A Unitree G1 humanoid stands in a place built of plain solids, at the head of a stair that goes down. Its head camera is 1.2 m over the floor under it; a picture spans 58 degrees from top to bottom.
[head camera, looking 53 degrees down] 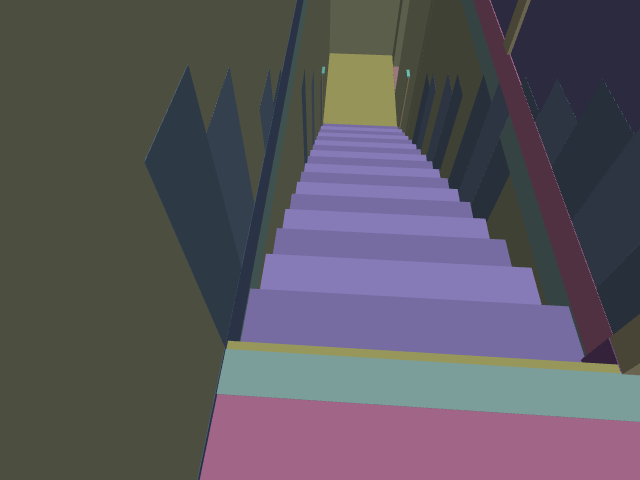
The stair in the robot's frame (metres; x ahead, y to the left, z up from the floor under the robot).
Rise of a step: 0.17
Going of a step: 0.28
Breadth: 1.14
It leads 4 degrees to the right of straight ahead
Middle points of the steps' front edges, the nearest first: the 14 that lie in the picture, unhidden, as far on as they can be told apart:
0.50 -0.30 0.00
0.77 -0.31 -0.17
1.05 -0.33 -0.34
1.33 -0.35 -0.51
1.61 -0.37 -0.68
1.88 -0.39 -0.85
2.16 -0.40 -1.02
2.44 -0.42 -1.19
2.72 -0.44 -1.36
2.99 -0.46 -1.53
3.27 -0.48 -1.70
3.55 -0.49 -1.87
3.83 -0.51 -2.04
4.10 -0.53 -2.21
